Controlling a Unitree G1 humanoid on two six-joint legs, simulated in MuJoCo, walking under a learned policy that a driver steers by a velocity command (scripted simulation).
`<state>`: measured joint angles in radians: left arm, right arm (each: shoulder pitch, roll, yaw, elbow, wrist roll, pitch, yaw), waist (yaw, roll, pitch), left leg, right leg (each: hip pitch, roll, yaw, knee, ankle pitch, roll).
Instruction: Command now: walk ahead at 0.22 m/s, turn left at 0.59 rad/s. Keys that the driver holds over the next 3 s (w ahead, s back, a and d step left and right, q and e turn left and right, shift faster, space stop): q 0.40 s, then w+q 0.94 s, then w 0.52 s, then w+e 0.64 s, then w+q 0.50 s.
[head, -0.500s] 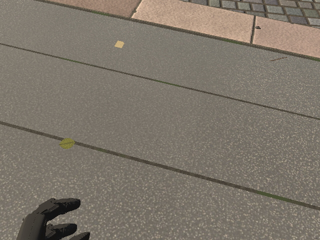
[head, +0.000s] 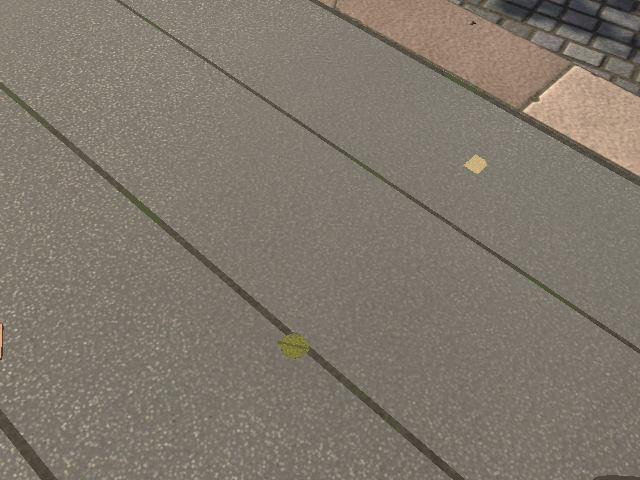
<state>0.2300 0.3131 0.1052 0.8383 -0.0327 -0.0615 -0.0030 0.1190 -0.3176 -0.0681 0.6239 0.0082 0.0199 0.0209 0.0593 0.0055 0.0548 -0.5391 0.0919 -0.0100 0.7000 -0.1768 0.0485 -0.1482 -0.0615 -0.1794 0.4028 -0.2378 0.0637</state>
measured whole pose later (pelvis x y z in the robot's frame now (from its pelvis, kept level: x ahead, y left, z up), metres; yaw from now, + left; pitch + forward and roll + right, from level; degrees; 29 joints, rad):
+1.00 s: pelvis +0.26 +0.14 -0.02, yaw +35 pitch +3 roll -1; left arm 0.37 0.33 0.08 0.81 -0.01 -0.05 0.01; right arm 0.06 -0.30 -0.06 0.55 0.03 -0.01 0.05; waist 0.08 0.00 0.05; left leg -0.51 0.00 0.04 0.63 -0.17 0.07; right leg -0.04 -0.14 -0.16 0.65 -0.49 0.06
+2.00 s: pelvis +0.65 +0.56 -0.01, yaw +51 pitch +2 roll -1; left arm 0.43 0.30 0.05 0.85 -0.02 -0.05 0.00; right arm 0.00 -0.26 -0.02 0.63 0.00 -0.09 0.03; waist 0.09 -0.01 0.03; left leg -0.47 0.01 0.01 0.53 -0.10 0.03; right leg -0.07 -0.01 0.04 0.61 -0.48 -0.01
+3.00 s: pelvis +1.08 +0.91 -0.01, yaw +42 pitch +2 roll -2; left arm 0.31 0.28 0.06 0.81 0.00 -0.05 0.01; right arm 0.11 -0.25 -0.04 0.75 0.02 -0.06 0.06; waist 0.06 0.03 0.02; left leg -0.60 0.04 0.03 0.59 -0.02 0.05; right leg 0.12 0.05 -0.18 0.23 -0.39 -0.03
